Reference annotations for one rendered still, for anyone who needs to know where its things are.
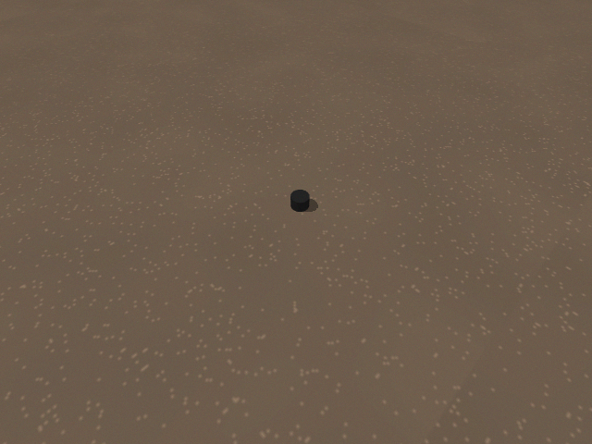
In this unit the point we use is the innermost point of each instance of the tin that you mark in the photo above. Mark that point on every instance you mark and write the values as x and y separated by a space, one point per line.
299 200

